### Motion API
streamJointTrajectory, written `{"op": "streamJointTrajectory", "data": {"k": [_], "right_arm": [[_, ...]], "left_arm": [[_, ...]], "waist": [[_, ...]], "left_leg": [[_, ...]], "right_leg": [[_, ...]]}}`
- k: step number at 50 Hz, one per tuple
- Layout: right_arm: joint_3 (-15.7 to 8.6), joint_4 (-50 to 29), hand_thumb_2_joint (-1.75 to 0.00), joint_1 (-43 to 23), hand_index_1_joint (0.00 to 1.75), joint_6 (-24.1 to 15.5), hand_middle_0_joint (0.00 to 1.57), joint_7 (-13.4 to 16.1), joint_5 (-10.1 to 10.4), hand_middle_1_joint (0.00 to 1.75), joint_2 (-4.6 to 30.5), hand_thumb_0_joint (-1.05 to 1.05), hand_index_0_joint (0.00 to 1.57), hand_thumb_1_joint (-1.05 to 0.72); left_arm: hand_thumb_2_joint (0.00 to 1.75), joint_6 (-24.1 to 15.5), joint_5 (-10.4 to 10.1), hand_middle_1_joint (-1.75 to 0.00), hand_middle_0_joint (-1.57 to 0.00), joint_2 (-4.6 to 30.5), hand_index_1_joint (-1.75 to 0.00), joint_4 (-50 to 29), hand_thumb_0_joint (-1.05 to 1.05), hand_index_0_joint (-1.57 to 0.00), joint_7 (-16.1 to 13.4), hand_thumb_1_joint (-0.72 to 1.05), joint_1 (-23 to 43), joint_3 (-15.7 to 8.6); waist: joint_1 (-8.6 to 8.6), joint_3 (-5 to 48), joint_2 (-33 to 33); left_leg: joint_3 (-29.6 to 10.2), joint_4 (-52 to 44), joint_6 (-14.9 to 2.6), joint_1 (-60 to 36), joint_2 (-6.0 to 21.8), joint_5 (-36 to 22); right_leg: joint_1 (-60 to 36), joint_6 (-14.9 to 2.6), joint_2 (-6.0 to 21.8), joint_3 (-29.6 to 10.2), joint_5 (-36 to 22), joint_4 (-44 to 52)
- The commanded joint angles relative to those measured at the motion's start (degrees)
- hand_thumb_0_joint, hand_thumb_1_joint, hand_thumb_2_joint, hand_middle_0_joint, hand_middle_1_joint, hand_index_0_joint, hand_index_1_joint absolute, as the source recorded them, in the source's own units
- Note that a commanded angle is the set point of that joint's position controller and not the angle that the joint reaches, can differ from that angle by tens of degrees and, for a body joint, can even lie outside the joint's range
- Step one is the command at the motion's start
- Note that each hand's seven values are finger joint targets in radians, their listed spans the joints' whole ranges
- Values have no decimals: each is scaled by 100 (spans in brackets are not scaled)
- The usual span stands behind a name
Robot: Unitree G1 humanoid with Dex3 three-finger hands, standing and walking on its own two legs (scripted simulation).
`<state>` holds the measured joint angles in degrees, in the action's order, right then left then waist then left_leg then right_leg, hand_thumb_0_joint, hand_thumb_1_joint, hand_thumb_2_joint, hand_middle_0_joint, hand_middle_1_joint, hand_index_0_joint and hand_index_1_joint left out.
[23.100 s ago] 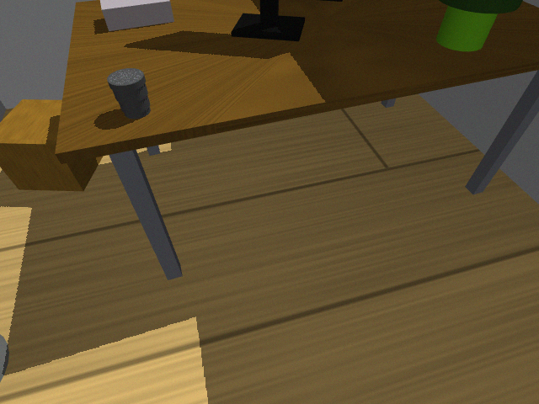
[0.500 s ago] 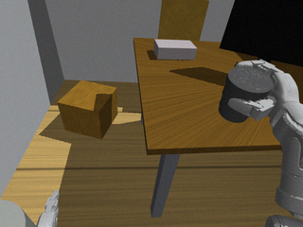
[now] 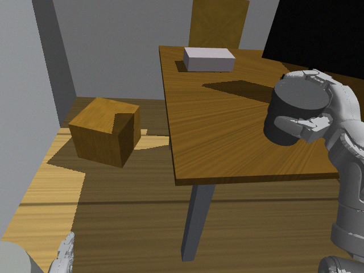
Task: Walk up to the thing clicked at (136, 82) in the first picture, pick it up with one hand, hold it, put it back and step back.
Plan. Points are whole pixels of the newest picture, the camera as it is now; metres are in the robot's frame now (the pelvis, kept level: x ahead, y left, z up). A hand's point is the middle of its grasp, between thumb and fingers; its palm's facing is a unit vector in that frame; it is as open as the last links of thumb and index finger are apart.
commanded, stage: hold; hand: right
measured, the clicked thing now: (289, 114) +0.33 -0.18 +0.26
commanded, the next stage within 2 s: crouch in 1.46 s
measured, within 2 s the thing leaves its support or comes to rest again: neither
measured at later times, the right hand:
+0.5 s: hand (288, 108) +0.33 -0.17 +0.28, palm faces +0.08 +1.00 -0.04, open 11.3 cm
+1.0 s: hand (282, 108) +0.33 -0.16 +0.27, palm faces +0.04 +1.00 -0.04, open 11.3 cm
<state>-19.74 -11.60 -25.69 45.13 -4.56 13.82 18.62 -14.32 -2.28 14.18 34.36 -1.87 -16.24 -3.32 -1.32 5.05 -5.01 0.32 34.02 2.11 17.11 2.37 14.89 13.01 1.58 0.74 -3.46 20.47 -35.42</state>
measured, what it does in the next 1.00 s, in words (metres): stands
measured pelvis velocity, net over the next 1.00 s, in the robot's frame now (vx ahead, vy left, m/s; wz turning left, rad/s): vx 0.00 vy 0.00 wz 0.00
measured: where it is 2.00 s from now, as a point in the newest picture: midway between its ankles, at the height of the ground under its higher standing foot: outside the picture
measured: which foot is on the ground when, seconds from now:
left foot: down 0.00-1.00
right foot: down 0.00-1.00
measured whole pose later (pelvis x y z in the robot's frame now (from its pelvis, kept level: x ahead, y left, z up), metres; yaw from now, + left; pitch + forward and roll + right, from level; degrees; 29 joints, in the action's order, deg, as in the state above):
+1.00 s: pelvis +0.00 +0.00 +0.00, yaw +0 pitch -2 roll +0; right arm -17.3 -8.3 -27.2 45.0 -5.8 14.0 17.5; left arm -14.4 -2.0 14.3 34.7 -2.5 -14.4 -3.6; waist -0.5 5.1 -5.4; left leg 0.5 33.7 2.1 16.6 2.4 14.7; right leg 12.6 1.7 0.7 -3.6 20.1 -35.0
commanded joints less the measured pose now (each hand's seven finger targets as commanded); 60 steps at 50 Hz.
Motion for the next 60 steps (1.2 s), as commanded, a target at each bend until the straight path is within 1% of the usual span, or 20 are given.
{"op": "streamJointTrajectory", "data": {"k": [1,5,7,12,18,20,24,28,29,31,32,33,39,44,47,51,52,53,56,60], "right_arm": [[-221,-1465,-130,-2887,142,-513,122,-118,137,142,1078,0,128,-2],[-362,-1285,-130,-2978,142,-479,123,-49,116,142,1218,0,129,-7],[-564,-1159,-129,-2906,142,-480,124,-23,170,142,1407,0,129,-6],[-795,-1111,-131,-2881,144,-557,125,82,159,144,1585,0,131,-3],[-263,-1183,-130,-2937,143,-563,123,-17,97,143,1124,0,129,0],[-144,-1220,-130,-2872,143,-546,122,-63,101,143,1019,0,128,1],[-243,-1155,-129,-2788,142,-512,122,-109,125,142,1112,0,128,-2],[-600,-1136,-127,-2920,140,-572,121,23,124,140,1456,0,127,-3],[-494,-1168,-129,-2900,141,-602,123,36,168,141,1295,0,129,-5],[-809,-1186,-128,-2946,141,-686,123,124,137,141,1686,0,129,-6],[-589,-1428,-128,-3005,141,-732,124,110,163,141,1427,0,129,-6],[-851,-1180,-129,-2918,143,-713,126,155,138,143,1729,0,131,-8],[-176,-1336,-130,-3122,143,-724,124,22,89,143,1121,0,129,-3],[8,-1018,-130,-2890,142,-577,123,-175,81,142,893,0,129,-3],[-242,-985,-129,-2881,141,-534,123,-155,87,141,1130,0,129,-6],[-722,-834,-129,-2945,142,-571,125,24,142,142,1519,0,130,-10],[-693,-854,-130,-2899,143,-618,126,55,117,143,1455,0,131,-11],[-921,-995,-130,-3033,143,-656,126,112,139,143,1733,0,131,-10],[-803,-1120,-130,-2999,144,-747,126,186,109,144,1606,0,132,-7],[-300,-1168,-130,-3194,144,-749,126,121,71,144,1225,0,131,-3]], "left_arm": [[5,-398,-15,-5,-5,770,-5,-978,0,-5,-48,-55,1108,-332],[5,-414,16,-5,-5,884,-5,-1106,0,-5,-106,-54,992,-444],[5,-412,6,-5,-4,650,-5,-952,0,-5,-78,-55,967,-229],[5,-356,26,-4,-4,696,-4,-879,0,-4,-67,-55,790,-418],[6,-393,0,-5,-4,439,-5,-1147,0,-4,-35,-55,1034,-29],[5,-400,-10,-5,-4,666,-5,-1244,0,-4,-81,-55,1128,-229],[5,-415,-3,-5,-4,902,-5,-1032,0,-5,-127,-55,1180,-465],[5,-393,11,-5,-4,794,-5,-1011,0,-4,-112,-55,786,-447],[5,-401,1,-5,-4,591,-5,-1068,0,-4,-73,-55,840,-247],[5,-351,18,-5,-4,667,-5,-982,0,-4,-102,-55,672,-388],[6,-408,19,-5,-4,603,-5,-1228,0,-4,-81,-55,874,-327],[6,-366,24,-5,-4,632,-5,-771,0,-4,-81,-55,650,-419],[6,-421,8,-5,-4,693,-5,-1247,0,-4,-90,-56,903,-342],[5,-422,-7,-5,-5,609,-5,-1006,0,-4,-116,-56,1214,-168],[5,-393,16,-5,-5,893,-5,-1042,0,-5,-144,-55,1148,-448],[4,-345,24,-5,-5,688,-5,-620,0,-5,-87,-54,672,-451],[5,-397,33,-5,-4,619,-5,-1160,0,-5,-59,-54,924,-306],[5,-334,40,-5,-4,679,-5,-592,0,-4,-46,-55,460,-512],[5,-319,31,-4,-4,553,-5,-777,0,-4,-7,-55,493,-376],[6,-370,-8,-4,-4,541,-5,-1092,0,-4,0,-55,869,-267]], "waist": [[70,1161,72],[158,1117,415],[30,982,519],[18,1088,455],[50,1173,391],[115,1160,379],[109,1109,321],[118,1161,390],[83,1059,474],[77,1052,453],[67,1208,511],[42,985,390],[175,1314,243],[69,1237,212],[112,1252,304],[93,860,427],[79,1062,557],[57,981,407],[60,1078,377],[104,1061,303]], "left_leg": [[417,-465,-138,-454,-206,-867],[442,-573,-106,-496,-187,-632],[439,-602,-57,-490,-171,-518],[382,-578,-67,-493,-141,-653],[347,-550,-82,-483,-139,-710],[372,-574,-91,-455,-165,-599],[397,-581,-85,-462,-155,-612],[443,-535,-91,-484,-191,-705],[458,-547,-77,-488,-199,-691],[415,-567,-75,-466,-172,-617],[416,-545,-59,-527,-169,-719],[387,-559,-70,-416,-155,-566],[372,-463,-118,-462,-174,-921],[437,-448,-116,-544,-194,-1026],[458,-493,-119,-610,-186,-987],[448,-580,-81,-444,-188,-683],[454,-572,-68,-527,-196,-752],[426,-576,-80,-466,-173,-662],[372,-539,-90,-468,-164,-772],[361,-573,-101,-424,-172,-557]], "right_leg": [[-194,-99,-131,194,-1550,605],[-121,-146,-167,206,-1123,662],[54,-195,-222,241,-938,637],[58,-201,-251,302,-1038,595],[-24,-200,-236,291,-1108,555],[-79,-183,-209,263,-1044,629],[-72,-176,-220,250,-1029,647],[-85,-160,-190,235,-1130,647],[6,-161,-199,251,-1119,662],[22,-185,-223,276,-1006,626],[-1,-196,-241,297,-1085,592],[112,-202,-249,306,-914,591],[-171,-154,-187,270,-1369,539],[-152,-101,-148,190,-1639,589],[-168,-98,-154,209,-1554,632],[62,-159,-207,282,-1081,676],[28,-175,-205,277,-1142,670],[87,-177,-219,309,-1032,648],[11,-190,-222,322,-1130,600],[23,-197,-211,294,-931,645]]}}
